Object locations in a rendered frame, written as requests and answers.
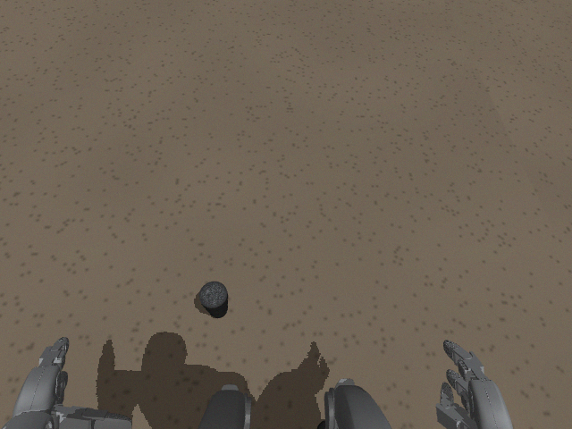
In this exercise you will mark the right robot hand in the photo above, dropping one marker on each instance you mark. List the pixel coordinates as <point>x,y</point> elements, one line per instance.
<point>480,396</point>

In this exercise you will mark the cup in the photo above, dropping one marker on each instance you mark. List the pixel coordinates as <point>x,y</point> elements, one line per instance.
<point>214,298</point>

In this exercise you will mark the left robot arm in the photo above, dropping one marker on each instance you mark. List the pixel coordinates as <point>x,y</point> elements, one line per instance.
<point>31,420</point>

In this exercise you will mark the left robot hand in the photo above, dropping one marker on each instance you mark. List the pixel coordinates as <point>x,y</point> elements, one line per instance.
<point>43,390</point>

